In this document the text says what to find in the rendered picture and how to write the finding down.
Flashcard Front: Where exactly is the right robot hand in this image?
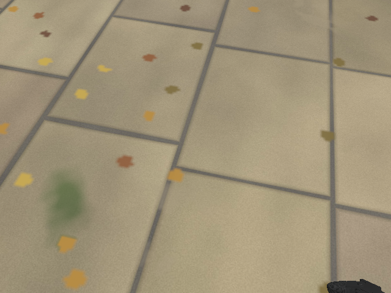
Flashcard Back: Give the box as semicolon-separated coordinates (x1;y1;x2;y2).
327;279;385;293

